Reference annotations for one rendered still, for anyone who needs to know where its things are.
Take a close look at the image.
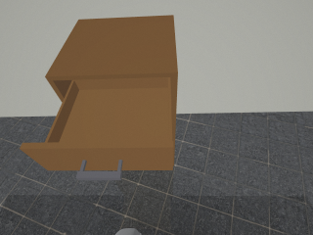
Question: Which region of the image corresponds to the drawer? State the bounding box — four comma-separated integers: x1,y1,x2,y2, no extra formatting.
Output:
20,77,174,171

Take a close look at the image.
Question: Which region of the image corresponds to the handle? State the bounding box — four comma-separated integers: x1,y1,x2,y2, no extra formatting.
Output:
75,160,123,181

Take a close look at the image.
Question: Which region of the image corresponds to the cabinet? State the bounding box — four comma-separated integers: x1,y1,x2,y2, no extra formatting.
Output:
45,15,178,166

